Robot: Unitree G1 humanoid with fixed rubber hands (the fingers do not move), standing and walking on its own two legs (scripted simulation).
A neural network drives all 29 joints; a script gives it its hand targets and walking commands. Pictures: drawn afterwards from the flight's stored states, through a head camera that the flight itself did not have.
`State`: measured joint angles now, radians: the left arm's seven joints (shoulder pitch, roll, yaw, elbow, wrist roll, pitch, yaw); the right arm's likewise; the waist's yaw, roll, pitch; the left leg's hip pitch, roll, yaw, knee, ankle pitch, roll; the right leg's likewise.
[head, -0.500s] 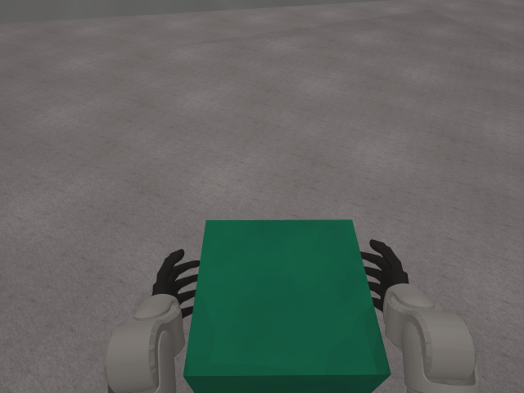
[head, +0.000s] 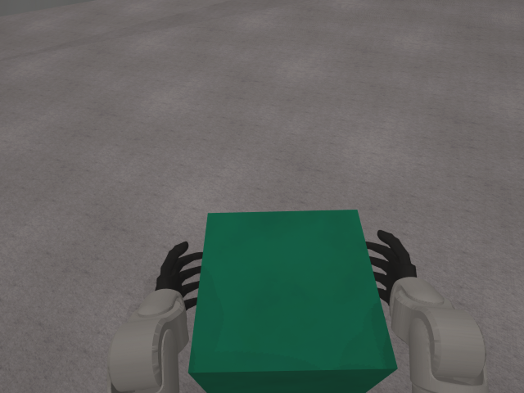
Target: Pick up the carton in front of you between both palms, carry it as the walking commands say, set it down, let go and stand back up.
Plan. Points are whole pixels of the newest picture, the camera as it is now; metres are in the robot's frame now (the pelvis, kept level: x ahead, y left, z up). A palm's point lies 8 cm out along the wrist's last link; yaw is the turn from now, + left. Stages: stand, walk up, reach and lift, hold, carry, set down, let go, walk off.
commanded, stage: carry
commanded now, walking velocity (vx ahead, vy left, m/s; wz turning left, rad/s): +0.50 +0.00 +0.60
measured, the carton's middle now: (283, 314) +0.25 +0.00 -0.01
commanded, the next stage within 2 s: none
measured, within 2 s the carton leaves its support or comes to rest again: neither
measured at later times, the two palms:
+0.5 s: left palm (151, 148) +0.56 +0.24 +0.07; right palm (298, 124) +0.61 -0.06 +0.07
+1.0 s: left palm (166, 67) +0.89 +0.26 +0.07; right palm (273, 47) +0.97 -0.03 +0.07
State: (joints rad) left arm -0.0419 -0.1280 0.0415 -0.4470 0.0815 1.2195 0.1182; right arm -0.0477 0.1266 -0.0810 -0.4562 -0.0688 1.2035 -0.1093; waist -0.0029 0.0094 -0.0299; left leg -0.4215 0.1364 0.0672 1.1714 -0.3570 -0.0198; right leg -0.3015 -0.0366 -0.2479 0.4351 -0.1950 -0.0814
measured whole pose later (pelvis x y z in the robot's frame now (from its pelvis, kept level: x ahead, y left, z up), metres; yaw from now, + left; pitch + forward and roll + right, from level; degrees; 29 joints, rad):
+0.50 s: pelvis +0.34 +0.06 -0.01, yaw +8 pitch +2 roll +1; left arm -0.04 -0.13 0.07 -0.47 0.08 1.25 0.11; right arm -0.08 0.13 -0.06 -0.44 -0.08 1.23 -0.11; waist -0.03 0.00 -0.03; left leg -0.33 -0.05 0.22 0.46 -0.18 0.14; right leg -0.34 -0.10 -0.07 1.26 -0.36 0.02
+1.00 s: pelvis +0.69 +0.05 -0.01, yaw +16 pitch +3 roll +0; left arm -0.07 -0.13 0.04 -0.45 0.08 1.23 0.13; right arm -0.07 0.13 -0.09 -0.47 -0.08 1.22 -0.11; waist 0.00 0.04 -0.05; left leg -0.28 0.04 0.04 1.13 -0.38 0.03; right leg -0.41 -0.03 -0.25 0.47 -0.13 -0.10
